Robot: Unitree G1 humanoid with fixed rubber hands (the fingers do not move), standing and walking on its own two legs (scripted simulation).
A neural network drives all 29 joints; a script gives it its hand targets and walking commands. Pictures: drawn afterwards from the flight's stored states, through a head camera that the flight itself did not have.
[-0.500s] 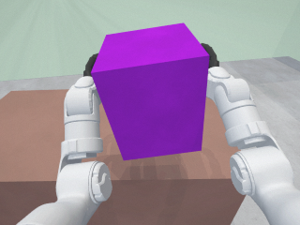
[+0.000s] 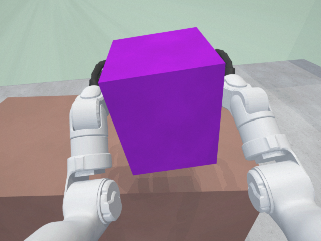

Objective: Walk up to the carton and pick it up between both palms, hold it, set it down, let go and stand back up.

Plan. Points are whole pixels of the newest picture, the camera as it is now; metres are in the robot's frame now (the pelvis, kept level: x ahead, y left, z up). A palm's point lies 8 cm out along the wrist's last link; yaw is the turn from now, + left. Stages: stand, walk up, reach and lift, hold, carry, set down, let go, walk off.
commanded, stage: hold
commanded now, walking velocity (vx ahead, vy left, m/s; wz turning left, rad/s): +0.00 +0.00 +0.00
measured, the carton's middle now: (164, 101) +0.36 -0.01 +0.24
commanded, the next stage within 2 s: none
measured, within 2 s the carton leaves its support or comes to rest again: neither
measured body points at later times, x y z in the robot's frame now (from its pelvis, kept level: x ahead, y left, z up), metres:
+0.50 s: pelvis +0.00 +0.00 +0.00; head -0.09 +0.00 +0.44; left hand +0.38 +0.14 +0.27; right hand +0.38 -0.15 +0.28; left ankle +0.00 +0.13 -0.75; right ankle +0.04 -0.14 -0.75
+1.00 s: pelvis +0.00 +0.00 +0.00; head -0.08 +0.00 +0.44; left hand +0.38 +0.14 +0.27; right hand +0.38 -0.15 +0.28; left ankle +0.00 +0.13 -0.75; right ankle +0.04 -0.14 -0.75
